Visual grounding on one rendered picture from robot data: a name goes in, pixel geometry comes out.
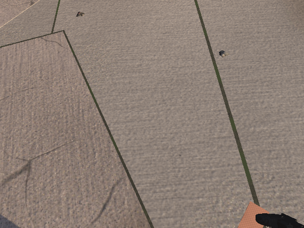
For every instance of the robot right hand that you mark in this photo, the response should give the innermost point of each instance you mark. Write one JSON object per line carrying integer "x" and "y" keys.
{"x": 277, "y": 221}

